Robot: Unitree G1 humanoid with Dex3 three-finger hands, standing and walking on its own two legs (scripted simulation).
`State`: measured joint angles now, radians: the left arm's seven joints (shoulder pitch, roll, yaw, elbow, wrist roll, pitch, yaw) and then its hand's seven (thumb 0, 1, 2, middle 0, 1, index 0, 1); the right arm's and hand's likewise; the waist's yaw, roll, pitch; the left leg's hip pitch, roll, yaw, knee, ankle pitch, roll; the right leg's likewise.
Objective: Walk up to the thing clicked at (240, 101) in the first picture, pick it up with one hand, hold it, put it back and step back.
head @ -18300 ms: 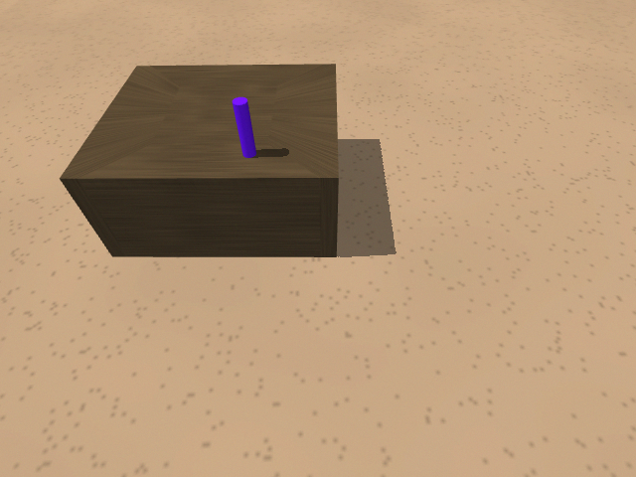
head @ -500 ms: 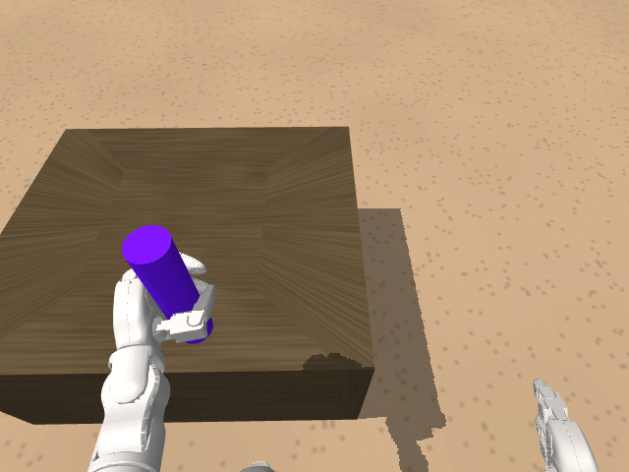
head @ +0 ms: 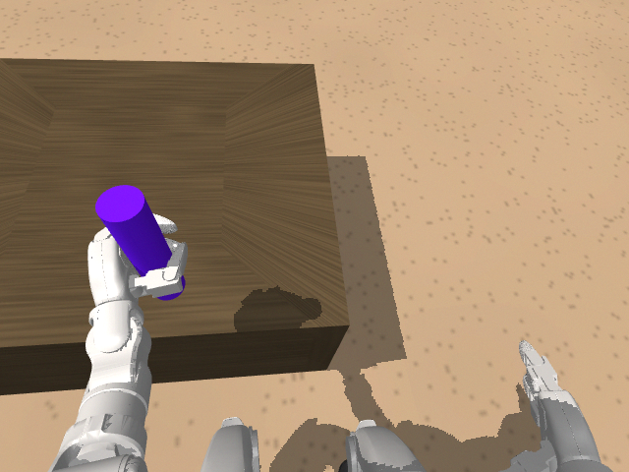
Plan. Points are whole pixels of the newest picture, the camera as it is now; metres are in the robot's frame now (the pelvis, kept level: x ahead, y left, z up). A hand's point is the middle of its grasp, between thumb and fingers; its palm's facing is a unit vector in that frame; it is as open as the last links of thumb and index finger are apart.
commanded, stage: crouch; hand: left
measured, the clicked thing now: (148, 251) +0.39 +0.20 +0.01
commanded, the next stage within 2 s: lower in 0.76 s
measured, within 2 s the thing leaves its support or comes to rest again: rests again in 1.86 s
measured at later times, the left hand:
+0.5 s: hand (171, 247) +0.44 +0.20 -0.07, palm faces +0.18 -0.98 -0.01, open 6.2 cm
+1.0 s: hand (177, 244) +0.47 +0.20 -0.11, palm faces +0.20 -0.98 -0.01, open 6.2 cm
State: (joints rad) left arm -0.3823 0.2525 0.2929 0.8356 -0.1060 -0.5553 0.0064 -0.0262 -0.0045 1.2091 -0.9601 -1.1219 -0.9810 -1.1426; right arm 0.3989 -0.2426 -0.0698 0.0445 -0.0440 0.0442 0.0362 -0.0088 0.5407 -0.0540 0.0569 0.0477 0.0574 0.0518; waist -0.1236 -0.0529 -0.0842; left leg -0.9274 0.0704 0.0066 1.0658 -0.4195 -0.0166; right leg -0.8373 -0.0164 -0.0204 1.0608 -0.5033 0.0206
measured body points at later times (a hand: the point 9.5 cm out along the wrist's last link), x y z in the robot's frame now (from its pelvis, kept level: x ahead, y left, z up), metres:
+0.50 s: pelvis +0.00 +0.01 -0.05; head +0.14 +0.06 +0.38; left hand +0.43 +0.25 -0.07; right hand +0.16 -0.25 -0.03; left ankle +0.05 +0.13 -0.66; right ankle +0.01 -0.13 -0.66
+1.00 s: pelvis -0.01 +0.00 -0.07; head +0.15 +0.07 +0.35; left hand +0.45 +0.25 -0.10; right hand +0.16 -0.26 -0.02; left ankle +0.05 +0.13 -0.66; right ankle +0.01 -0.13 -0.66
